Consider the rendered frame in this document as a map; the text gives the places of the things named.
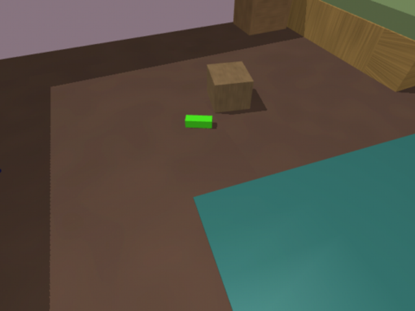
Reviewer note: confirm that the bed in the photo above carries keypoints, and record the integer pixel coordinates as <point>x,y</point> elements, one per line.
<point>376,37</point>

